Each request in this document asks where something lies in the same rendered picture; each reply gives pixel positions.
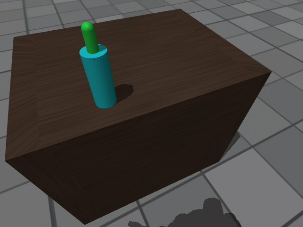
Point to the bottle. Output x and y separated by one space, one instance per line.
96 64

